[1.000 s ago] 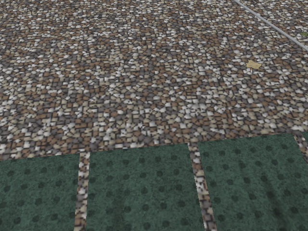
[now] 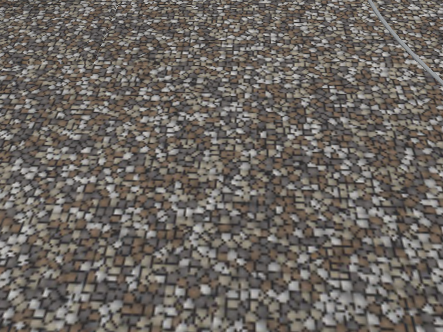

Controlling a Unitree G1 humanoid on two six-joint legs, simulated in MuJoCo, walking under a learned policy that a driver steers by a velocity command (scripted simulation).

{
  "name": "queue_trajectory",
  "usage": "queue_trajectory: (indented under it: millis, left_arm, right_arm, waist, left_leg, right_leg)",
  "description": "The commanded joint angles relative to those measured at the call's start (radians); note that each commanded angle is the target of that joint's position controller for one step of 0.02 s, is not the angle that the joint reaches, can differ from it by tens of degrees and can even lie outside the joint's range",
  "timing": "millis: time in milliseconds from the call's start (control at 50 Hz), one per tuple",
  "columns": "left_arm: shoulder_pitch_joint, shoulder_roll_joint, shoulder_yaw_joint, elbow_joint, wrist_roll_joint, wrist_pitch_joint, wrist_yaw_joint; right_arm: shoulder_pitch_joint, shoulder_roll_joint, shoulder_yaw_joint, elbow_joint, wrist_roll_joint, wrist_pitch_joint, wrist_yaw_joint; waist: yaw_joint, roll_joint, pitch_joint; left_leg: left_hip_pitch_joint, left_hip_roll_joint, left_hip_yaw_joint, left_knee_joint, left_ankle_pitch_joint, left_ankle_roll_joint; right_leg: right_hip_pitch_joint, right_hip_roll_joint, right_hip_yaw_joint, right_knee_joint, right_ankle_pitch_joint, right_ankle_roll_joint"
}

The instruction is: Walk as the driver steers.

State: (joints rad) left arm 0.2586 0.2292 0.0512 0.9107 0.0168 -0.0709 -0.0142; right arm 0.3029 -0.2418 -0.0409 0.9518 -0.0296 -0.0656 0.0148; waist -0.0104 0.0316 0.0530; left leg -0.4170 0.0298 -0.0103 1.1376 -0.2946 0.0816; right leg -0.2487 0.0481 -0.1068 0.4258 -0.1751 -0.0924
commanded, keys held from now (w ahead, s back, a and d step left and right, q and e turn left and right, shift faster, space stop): w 0.30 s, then w+e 0.42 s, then e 0.12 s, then no key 0.16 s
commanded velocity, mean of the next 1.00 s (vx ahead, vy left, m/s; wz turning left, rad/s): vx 0.44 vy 0.00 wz -0.25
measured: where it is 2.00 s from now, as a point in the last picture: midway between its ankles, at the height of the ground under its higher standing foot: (236, 301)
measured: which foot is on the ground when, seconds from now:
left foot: up 0.00-0.36, down 0.38-0.90, up 0.92-1.00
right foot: down 0.00-0.40, up 0.42-0.88, down 0.90-1.00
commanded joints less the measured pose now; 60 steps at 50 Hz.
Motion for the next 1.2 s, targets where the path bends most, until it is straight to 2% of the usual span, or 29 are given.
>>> queue_trajectory:
  millis: [20, 160, 260, 320, 360, 380, 400, 420, 440, 460, 480, 500, 520, 600, 720, 760, 820, 860, 880, 900, 920, 940, 960, 980, 1000, 1020, 1040, 1100, 1200]
  left_arm:
    - [0.074, 0.081, 0.013, 0.0, -0.008, -0.031, 0.001]
    - [0.193, 0.085, 0.006, 0.059, -0.012, -0.034, 0.005]
    - [0.268, 0.094, 0.004, 0.1, -0.001, -0.028, 0.018]
    - [0.255, 0.105, 0.007, 0.113, 0.007, -0.021, 0.029]
    - [0.213, 0.121, 0.009, 0.112, 0.007, -0.016, 0.028]
    - [0.2, 0.108, 0.004, 0.1, -0.001, -0.017, 0.025]
    - [0.241, 0.03, -0.018, 0.056, -0.035, -0.02, 0.016]
    - [0.303, 0.045, -0.006, 0.069, -0.04, -0.013, 0.022]
    - [0.228, 0.107, 0.014, 0.07, -0.019, -0.004, 0.026]
    - [0.164, 0.082, 0.011, 0.056, -0.015, -0.006, 0.019]
    - [0.144, 0.055, 0.01, 0.056, -0.012, -0.001, 0.015]
    - [0.139, 0.049, 0.014, 0.053, 0.005, 0.012, 0.008]
    - [0.155, 0.032, 0.013, 0.059, 0.013, 0.028, -0.001]
    - [0.066, 0.014, 0.017, 0.018, 0.013, 0.057, -0.018]
    - [-0.154, 0.0, 0.002, -0.068, 0.01, 0.055, -0.034]
    - [-0.206, -0.01, -0.006, -0.09, 0.016, 0.052, -0.037]
    - [-0.184, 0.006, -0.003, -0.096, 0.025, 0.045, -0.035]
    - [-0.07, 0.034, 0.009, -0.066, 0.032, 0.038, -0.028]
    - [0.024, 0.057, 0.021, -0.038, 0.037, 0.026, -0.022]
    - [0.116, 0.1, 0.038, -0.01, 0.047, 0.01, -0.011]
    - [0.134, 0.213, 0.063, -0.01, 0.047, 0.001, 0.001]
    - [0.163, 0.253, 0.073, -0.03, 0.001, 0.015, 0.008]
    - [0.111, 0.207, 0.062, -0.048, -0.016, 0.035, 0.02]
    - [0.022, 0.139, 0.042, -0.057, -0.018, 0.04, 0.027]
    - [-0.027, 0.086, 0.025, -0.054, -0.018, 0.041, 0.03]
    - [-0.045, 0.063, 0.017, -0.051, -0.023, 0.04, 0.036]
    - [-0.046, 0.052, 0.01, -0.044, -0.017, 0.037, 0.037]
    - [-0.042, 0.081, 0.009, -0.031, 0.005, 0.018, 0.028]
    - [-0.034, 0.079, 0.0, -0.009, 0.009, 0.031, 0.025]
  right_arm:
    - [0.07, -0.031, -0.007, -0.025, -0.01, 0.017, 0.014]
    - [-0.221, -0.015, 0.008, -0.11, 0.002, 0.02, 0.019]
    - [-0.344, -0.022, 0.012, -0.147, 0.005, 0.014, 0.016]
    - [-0.331, -0.04, 0.003, -0.152, 0.004, 0.002, 0.011]
    - [-0.134, -0.066, -0.016, -0.091, 0.001, -0.015, -0.002]
    - [0.045, -0.111, -0.034, -0.037, -0.015, -0.028, -0.014]
    - [0.185, -0.216, -0.061, -0.026, -0.043, -0.034, -0.028]
    - [0.167, -0.232, -0.069, -0.026, -0.017, -0.017, -0.018]
    - [0.062, -0.164, -0.054, -0.045, 0.003, -0.009, -0.013]
    - [-0.021, -0.099, -0.037, -0.058, 0.008, -0.014, -0.011]
    - [-0.061, -0.062, -0.027, -0.058, 0.006, -0.021, -0.011]
    - [-0.063, -0.04, -0.02, -0.045, 0.01, -0.028, -0.017]
    - [-0.057, -0.031, -0.017, -0.037, 0.01, -0.035, -0.022]
    - [0.011, -0.054, -0.024, -0.008, 0.018, -0.061, -0.026]
    - [0.077, -0.056, -0.019, 0.018, 0.013, -0.061, -0.033]
    - [0.095, -0.068, -0.019, 0.028, 0.016, -0.056, -0.041]
    - [0.116, -0.092, -0.025, 0.039, 0.015, -0.039, -0.055]
    - [0.1, -0.114, -0.035, 0.035, 0.016, -0.024, -0.065]
    - [0.097, -0.119, -0.037, 0.033, 0.018, -0.014, -0.064]
    - [0.091, -0.118, -0.038, 0.027, 0.026, -0.009, -0.059]
    - [0.154, -0.023, -0.019, -0.015, 0.024, -0.006, -0.051]
    - [0.213, -0.026, -0.017, -0.031, 0.054, 0.007, -0.051]
    - [0.14, -0.062, -0.023, -0.027, 0.036, 0.015, -0.049]
    - [0.07, -0.041, -0.018, -0.041, 0.03, 0.013, -0.044]
    - [0.043, -0.041, -0.02, -0.036, 0.017, 0.015, -0.045]
    - [0.049, -0.045, -0.024, -0.035, -0.001, 0.031, -0.044]
    - [0.08, -0.035, -0.024, -0.02, -0.01, 0.051, -0.044]
    - [0.111, -0.001, -0.019, 0.0, 0.003, 0.08, -0.043]
    - [0.016, -0.015, -0.019, -0.005, 0.003, 0.104, -0.051]
  waist:
    - [-0.024, -0.09, -0.021]
    - [0.033, -0.088, 0.043]
    - [0.068, -0.097, 0.058]
    - [0.043, -0.097, 0.053]
    - [-0.049, -0.085, -0.041]
    - [-0.116, -0.047, -0.15]
    - [-0.128, 0.112, -0.305]
    - [-0.095, 0.202, -0.383]
    - [-0.061, 0.058, -0.235]
    - [-0.041, 0.016, -0.115]
    - [-0.014, 0.008, -0.052]
    - [0.008, 0.032, -0.022]
    - [0.026, 0.039, -0.017]
    - [0.039, 0.029, 0.001]
    - [0.006, 0.028, 0.051]
    - [-0.002, 0.021, 0.067]
    - [0.007, 0.054, 0.029]
    - [0.049, 0.083, -0.035]
    - [0.084, 0.074, -0.089]
    - [0.139, 0.013, -0.145]
    - [0.08, -0.187, -0.258]
    - [0.084, -0.234, -0.454]
    - [0.082, -0.078, -0.391]
    - [0.067, -0.077, -0.247]
    - [0.035, -0.031, -0.148]
    - [0.009, -0.037, -0.115]
    - [-0.007, -0.038, -0.116]
    - [-0.034, -0.05, -0.145]
    - [-0.003, -0.123, -0.112]
  left_leg:
    - [-0.106, 0.06, -0.008, -0.016, 0.066, -0.02]
    - [-0.222, 0.07, 0.058, -0.363, 0.289, -0.063]
    - [-0.207, 0.034, 0.081, -0.521, 0.286, -0.038]
    - [-0.135, 0.005, 0.081, -0.581, 0.181, 0.001]
    - [0.12, -0.055, 0.1, -0.667, 0.147, 0.035]
    - [0.384, 0.001, 0.04, -0.686, 0.17, 0.069]
    - [0.69, 0.294, -0.325, -0.728, 0.03, 0.143]
    - [0.744, 0.432, -0.631, -0.849, 0.006, 0.212]
    - [0.608, 0.383, -0.504, -0.867, -0.047, 0.179]
    - [0.46, 0.342, -0.372, -0.913, -0.021, 0.152]
    - [0.359, 0.297, -0.268, -0.953, 0.032, 0.111]
    - [0.296, 0.262, -0.187, -0.972, 0.097, 0.083]
    - [0.266, 0.242, -0.126, -0.982, 0.145, 0.068]
    - [0.279, 0.225, 0.014, -1.012, 0.278, 0.066]
    - [0.325, 0.195, 0.166, -1.008, 0.405, 0.054]
    - [0.351, 0.201, 0.22, -0.96, 0.593, 0.048]
    - [0.432, 0.215, 0.264, -0.815, 0.883, 0.029]
    - [0.452, 0.215, 0.268, -0.63, 1.038, 0.02]
    - [0.434, 0.209, 0.261, -0.475, 0.975, 0.011]
    - [0.345, 0.171, 0.272, -0.248, 0.746, -0.024]
    - [0.069, 0.066, 0.264, 0.076, -0.133, -0.056]
    - [-0.107, -0.062, 0.094, 0.322, -0.378, -0.083]
    - [-0.127, -0.002, 0.013, 0.304, -0.262, -0.084]
    - [-0.147, 0.02, 0.01, 0.247, -0.197, -0.083]
    - [-0.124, 0.046, 0.003, 0.16, -0.155, -0.085]
    - [-0.069, 0.058, -0.002, 0.093, -0.134, -0.087]
    - [-0.001, 0.051, 0.002, 0.054, -0.118, -0.087]
    - [0.064, 0.026, 0.008, -0.052, -0.083, -0.085]
    - [0.077, 0.025, 0.01, -0.293, -0.044, -0.086]
  right_leg:
    - [0.065, -0.261, 0.257, -0.282, 0.157, -0.118]
    - [0.147, -0.213, 0.151, -0.315, 0.281, -0.1]
    - [0.284, -0.254, 0.145, -0.272, 0.385, -0.104]
    - [0.346, -0.282, 0.153, -0.186, 0.551, -0.094]
    - [0.317, -0.25, 0.139, 0.039, 0.752, -0.068]
    - [0.179, -0.203, 0.113, 0.252, 0.622, -0.049]
    - [-0.125, -0.095, 0.052, 0.599, 0.194, -0.007]
    - [-0.307, 0.018, 0.091, 0.825, -0.347, -0.004]
    - [-0.36, -0.057, 0.159, 0.864, -0.273, -0.016]
    - [-0.358, -0.094, 0.162, 0.83, -0.19, -0.014]
    - [-0.326, -0.124, 0.159, 0.78, -0.143, -0.012]
    - [-0.297, -0.142, 0.159, 0.746, -0.122, -0.004]
    - [-0.273, -0.146, 0.152, 0.739, -0.106, 0.006]
    - [-0.367, -0.16, 0.128, 0.706, 0.004, 0.025]
    - [-0.407, -0.145, 0.058, 0.401, 0.191, 0.036]
    - [-0.36, -0.121, 0.001, 0.29, 0.201, 0.024]
    - [-0.274, -0.063, -0.049, 0.224, 0.128, -0.011]
    - [-0.153, -0.002, -0.057, 0.19, 0.043, -0.049]
    - [-0.044, 0.02, -0.036, 0.121, 0.068, -0.071]
    - [0.116, -0.014, 0.019, 0.001, 0.28, -0.1]
    - [0.402, -0.312, 0.298, 0.156, 0.935, -0.179]
    - [0.565, -0.504, 0.612, 0.083, 1.125, -0.371]
    - [0.444, -0.453, 0.497, 0.015, 0.968, -0.342]
    - [0.302, -0.405, 0.42, -0.038, 0.805, -0.307]
    - [0.184, -0.35, 0.358, -0.086, 0.722, -0.251]
    - [0.102, -0.315, 0.303, -0.111, 0.687, -0.218]
    - [0.044, -0.292, 0.269, -0.125, 0.679, -0.195]
    - [0.005, -0.259, 0.215, -0.14, 0.664, -0.172]
    - [-0.012, -0.229, 0.232, -0.214, 0.177, -0.126]
Velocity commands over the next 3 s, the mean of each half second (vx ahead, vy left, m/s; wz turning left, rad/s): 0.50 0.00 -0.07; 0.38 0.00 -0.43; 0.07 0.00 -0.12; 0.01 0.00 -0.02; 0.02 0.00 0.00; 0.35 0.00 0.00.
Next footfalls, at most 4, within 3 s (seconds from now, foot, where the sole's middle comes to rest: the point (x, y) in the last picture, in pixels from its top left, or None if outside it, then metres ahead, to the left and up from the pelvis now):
0.38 left None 0.38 0.11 -0.78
0.90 right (272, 290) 0.61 -0.10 -0.78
1.38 left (208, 289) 0.62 0.10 -0.78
2.76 right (290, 269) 0.68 -0.17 -0.78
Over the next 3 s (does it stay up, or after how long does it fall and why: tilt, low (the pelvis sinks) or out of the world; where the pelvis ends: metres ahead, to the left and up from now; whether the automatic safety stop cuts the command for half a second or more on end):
stays up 0.73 -0.11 0.01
